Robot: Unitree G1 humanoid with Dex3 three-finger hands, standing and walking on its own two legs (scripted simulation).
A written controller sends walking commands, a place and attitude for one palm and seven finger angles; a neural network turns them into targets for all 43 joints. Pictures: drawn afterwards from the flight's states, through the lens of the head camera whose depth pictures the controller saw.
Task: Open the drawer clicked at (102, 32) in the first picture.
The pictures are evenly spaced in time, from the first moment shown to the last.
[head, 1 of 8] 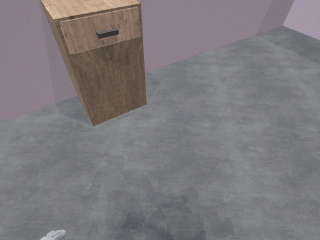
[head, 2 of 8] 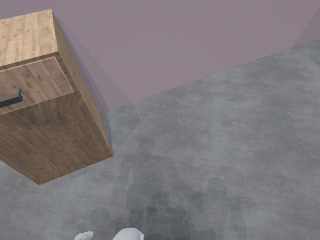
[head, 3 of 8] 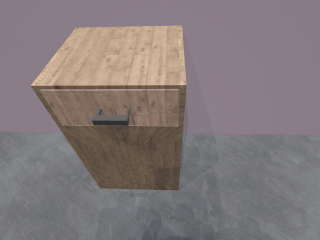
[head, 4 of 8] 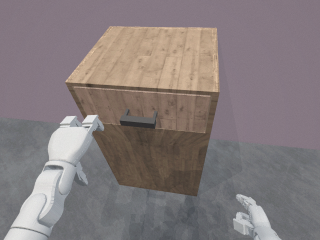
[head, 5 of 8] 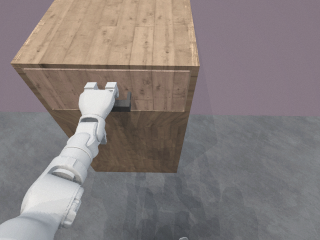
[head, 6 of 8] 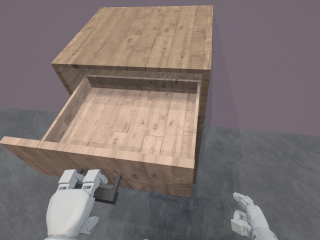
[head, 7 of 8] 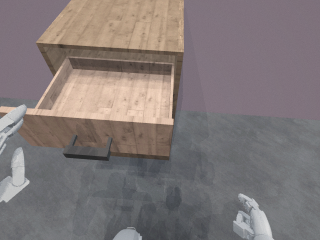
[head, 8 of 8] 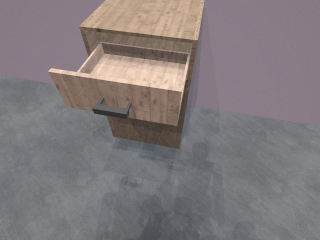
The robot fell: no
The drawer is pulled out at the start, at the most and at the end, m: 0.00 0.30 0.29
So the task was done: yes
